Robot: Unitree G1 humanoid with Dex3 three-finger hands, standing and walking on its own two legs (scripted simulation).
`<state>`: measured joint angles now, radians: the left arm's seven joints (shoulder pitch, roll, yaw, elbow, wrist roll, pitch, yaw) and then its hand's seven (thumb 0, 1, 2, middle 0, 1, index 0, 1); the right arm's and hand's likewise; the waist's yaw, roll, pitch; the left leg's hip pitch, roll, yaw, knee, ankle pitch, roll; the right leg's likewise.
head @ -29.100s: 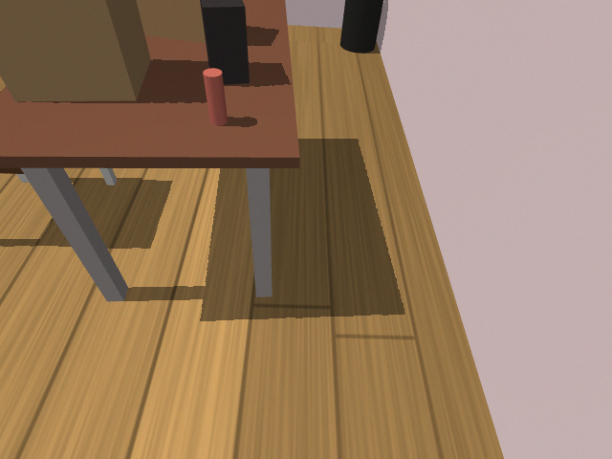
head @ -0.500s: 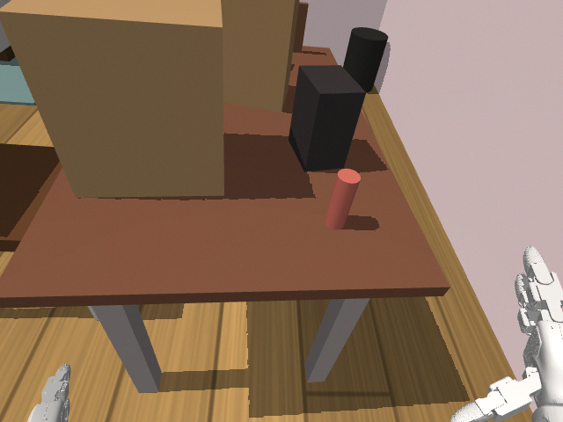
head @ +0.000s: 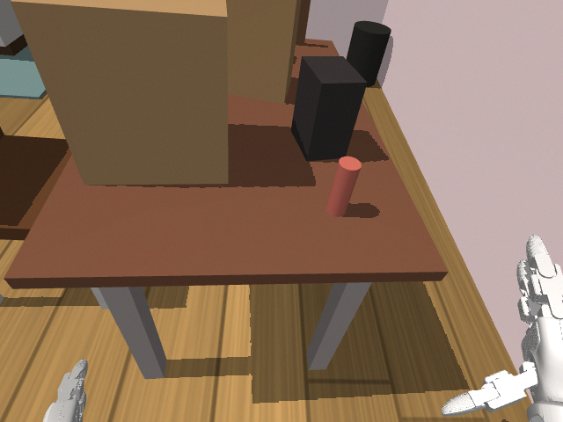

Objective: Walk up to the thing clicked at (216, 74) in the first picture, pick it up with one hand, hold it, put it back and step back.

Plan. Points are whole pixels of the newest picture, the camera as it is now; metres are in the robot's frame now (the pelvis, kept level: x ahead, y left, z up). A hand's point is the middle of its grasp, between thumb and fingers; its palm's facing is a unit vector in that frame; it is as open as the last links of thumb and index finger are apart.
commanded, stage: home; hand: right
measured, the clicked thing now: (342, 188) +0.54 -0.17 +0.04
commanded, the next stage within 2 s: none
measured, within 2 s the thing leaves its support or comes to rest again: neither
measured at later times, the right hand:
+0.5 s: hand (376, 405) +0.18 -0.17 -0.08, palm faces +0.05 +0.98 -0.21, open 17.4 cm
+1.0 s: hand (392, 406) +0.19 -0.21 -0.11, palm faces -0.04 +0.94 -0.33, open 17.4 cm
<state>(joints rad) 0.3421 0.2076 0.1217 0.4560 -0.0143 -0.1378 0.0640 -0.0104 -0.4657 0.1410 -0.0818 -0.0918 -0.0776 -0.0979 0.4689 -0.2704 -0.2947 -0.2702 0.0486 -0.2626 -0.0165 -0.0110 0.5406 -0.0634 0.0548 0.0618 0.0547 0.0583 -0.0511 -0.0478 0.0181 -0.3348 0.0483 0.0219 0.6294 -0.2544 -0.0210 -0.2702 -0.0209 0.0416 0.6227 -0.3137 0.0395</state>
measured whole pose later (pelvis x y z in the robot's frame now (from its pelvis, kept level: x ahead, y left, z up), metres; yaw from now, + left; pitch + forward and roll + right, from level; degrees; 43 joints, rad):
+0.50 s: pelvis +0.02 +0.00 +0.00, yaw +0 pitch +1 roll +0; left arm 0.23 0.18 0.00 0.56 0.00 -0.14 0.09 0.01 0.81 0.85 -0.20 -0.28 -0.19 -0.29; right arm 0.33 -0.18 -0.02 0.41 -0.01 -0.12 -0.03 -0.01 0.52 -0.07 0.06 0.06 0.06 0.05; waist 0.00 0.01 0.03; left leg -0.37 0.04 0.02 0.61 -0.26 -0.02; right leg -0.30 -0.03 0.04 0.62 -0.33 0.04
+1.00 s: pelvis +0.03 -0.01 +0.00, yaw +1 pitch +0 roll +0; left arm 0.20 0.28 -0.01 0.75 0.04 -0.03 0.01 0.01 0.90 0.90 -0.21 -0.30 -0.21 -0.30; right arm 0.23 -0.27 0.01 0.64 -0.04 -0.05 -0.03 -0.01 0.54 -0.05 0.06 0.05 0.06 0.05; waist 0.00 -0.01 0.00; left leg -0.35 0.04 0.01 0.65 -0.31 -0.02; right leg -0.27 -0.03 0.02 0.65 -0.38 0.03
